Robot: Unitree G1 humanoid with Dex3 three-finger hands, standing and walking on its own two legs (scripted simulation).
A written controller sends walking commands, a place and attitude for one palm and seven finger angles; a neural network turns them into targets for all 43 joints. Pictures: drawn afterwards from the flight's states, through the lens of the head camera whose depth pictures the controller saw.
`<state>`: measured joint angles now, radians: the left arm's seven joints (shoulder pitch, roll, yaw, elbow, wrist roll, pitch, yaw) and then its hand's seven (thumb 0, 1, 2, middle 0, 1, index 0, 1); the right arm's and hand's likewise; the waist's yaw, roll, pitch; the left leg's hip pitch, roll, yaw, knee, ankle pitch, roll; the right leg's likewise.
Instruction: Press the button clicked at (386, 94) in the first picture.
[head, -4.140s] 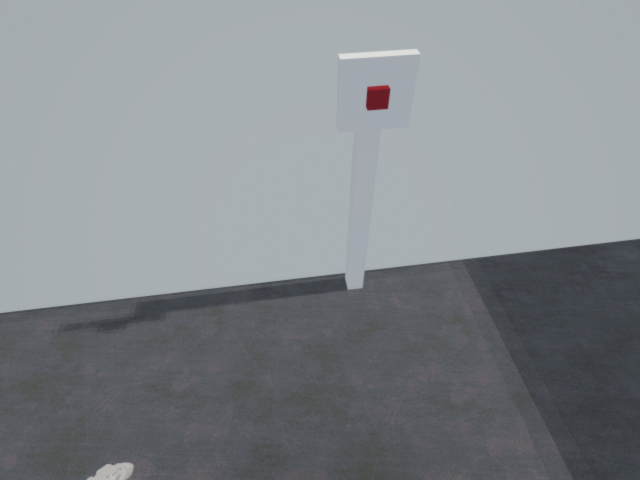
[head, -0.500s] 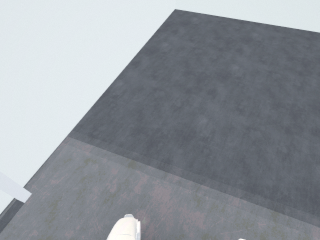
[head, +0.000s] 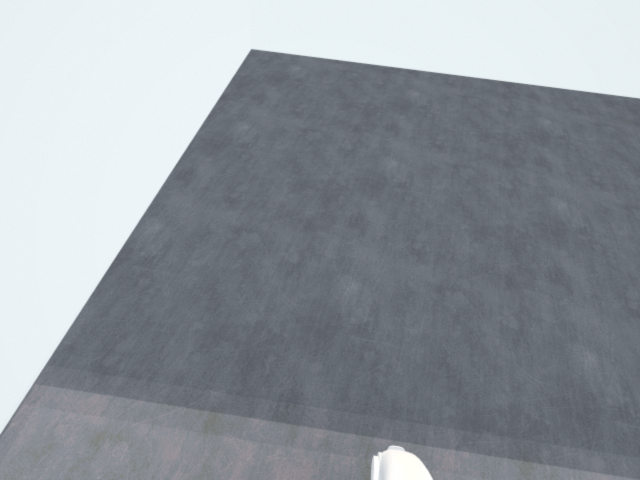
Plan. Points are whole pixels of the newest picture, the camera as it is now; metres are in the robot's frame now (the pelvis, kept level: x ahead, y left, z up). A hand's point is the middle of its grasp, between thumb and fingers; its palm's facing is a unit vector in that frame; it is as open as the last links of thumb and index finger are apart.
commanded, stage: walk to a spot facing it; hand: left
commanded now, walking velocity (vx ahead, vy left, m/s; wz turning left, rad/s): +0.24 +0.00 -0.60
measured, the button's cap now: out of the picture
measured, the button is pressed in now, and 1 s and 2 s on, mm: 0 0 0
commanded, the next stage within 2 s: turn to face it in 0.08 s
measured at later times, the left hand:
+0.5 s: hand (270, 380) +0.31 +0.09 -0.16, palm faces -0.03 -0.99 -0.17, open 7.2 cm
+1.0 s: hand (179, 441) +0.21 +0.22 -0.18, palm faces +0.30 -0.92 -0.24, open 7.4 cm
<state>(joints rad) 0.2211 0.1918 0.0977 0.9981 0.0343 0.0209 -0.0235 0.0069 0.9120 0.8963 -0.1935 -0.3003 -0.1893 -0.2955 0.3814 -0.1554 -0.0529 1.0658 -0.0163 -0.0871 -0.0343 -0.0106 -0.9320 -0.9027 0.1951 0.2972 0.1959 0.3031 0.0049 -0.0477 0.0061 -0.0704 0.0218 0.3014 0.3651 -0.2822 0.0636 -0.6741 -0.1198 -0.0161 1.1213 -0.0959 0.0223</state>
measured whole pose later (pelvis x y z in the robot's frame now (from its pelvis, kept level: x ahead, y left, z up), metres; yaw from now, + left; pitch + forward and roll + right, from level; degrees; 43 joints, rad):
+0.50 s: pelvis +0.17 -0.06 -0.01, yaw -1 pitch -1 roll -1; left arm 0.10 0.13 0.04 0.98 0.01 -0.05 0.03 -0.03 0.94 0.90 -0.20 -0.30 -0.20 -0.30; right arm 0.32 -0.12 -0.05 1.05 -0.01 0.02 -0.02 0.00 -0.91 -0.90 0.19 0.30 0.19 0.30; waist -0.06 0.02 0.04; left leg -0.52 0.13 0.06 1.12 -0.36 -0.05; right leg -0.25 -0.04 -0.26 0.51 -0.24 -0.06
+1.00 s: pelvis +0.19 -0.01 +0.00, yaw +14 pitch +1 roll -3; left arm 0.19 0.26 0.10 0.95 0.02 0.06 0.02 0.01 0.91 0.90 -0.20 -0.30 -0.19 -0.30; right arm 0.23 -0.17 -0.05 0.93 -0.02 0.01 -0.01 0.00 -0.90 -0.90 0.20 0.30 0.20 0.30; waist -0.01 -0.02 0.06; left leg -0.33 -0.01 0.03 0.47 -0.17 0.08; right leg -0.50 -0.09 0.00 1.11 -0.35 0.10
